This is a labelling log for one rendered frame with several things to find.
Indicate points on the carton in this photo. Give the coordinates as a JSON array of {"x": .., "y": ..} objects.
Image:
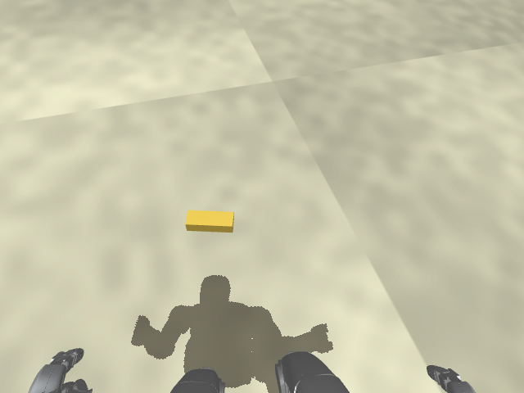
[{"x": 209, "y": 221}]

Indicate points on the left robot hand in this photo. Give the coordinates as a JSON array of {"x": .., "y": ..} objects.
[{"x": 51, "y": 377}]

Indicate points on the right robot hand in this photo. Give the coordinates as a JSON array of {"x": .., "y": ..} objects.
[{"x": 449, "y": 380}]

